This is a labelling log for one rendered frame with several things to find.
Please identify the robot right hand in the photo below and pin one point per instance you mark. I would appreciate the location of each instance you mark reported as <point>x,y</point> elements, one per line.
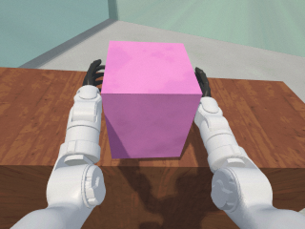
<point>203,82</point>

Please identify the robot left hand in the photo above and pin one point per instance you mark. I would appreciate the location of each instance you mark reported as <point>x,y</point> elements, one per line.
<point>90,77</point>

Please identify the robot right upper arm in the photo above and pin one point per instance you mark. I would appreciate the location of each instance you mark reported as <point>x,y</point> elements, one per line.
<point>246,196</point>

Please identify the carton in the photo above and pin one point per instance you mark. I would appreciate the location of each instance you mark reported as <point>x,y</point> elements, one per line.
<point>150,95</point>

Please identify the pedestal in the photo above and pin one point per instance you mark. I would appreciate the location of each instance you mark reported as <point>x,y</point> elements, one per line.
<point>174,192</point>

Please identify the left robot forearm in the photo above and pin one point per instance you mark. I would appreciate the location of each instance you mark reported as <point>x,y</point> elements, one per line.
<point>81,144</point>

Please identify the robot left upper arm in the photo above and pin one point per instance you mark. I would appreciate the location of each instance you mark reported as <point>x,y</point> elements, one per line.
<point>73,192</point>

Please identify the right robot forearm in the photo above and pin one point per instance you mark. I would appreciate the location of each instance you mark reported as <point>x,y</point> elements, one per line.
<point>218,138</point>

